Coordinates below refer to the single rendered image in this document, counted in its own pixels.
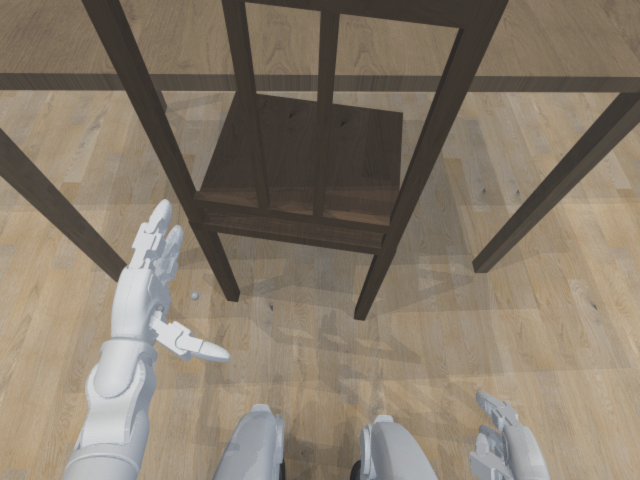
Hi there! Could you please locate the robot left hand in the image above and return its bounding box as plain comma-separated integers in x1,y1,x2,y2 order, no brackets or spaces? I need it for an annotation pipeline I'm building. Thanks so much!
111,199,231,362

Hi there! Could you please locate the left robot forearm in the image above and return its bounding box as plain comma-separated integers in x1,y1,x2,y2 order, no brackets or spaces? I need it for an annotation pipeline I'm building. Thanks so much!
62,337,158,480

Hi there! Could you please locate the table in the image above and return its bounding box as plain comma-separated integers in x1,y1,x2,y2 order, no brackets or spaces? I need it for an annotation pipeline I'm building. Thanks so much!
0,0,640,282

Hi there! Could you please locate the robot left thigh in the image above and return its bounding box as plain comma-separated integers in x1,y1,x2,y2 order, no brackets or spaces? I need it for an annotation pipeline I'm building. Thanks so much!
212,411,284,480

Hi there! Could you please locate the robot right thigh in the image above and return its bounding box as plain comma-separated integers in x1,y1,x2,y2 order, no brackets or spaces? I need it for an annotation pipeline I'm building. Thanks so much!
360,422,438,480

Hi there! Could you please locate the chair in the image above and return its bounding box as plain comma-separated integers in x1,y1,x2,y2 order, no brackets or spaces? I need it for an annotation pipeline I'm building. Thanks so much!
81,0,509,321

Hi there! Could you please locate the robot thigh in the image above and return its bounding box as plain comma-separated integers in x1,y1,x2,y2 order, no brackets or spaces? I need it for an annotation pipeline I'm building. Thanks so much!
360,422,438,480
212,411,284,480

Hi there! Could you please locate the robot right hand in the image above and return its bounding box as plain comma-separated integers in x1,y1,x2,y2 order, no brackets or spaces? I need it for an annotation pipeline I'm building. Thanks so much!
470,391,550,480

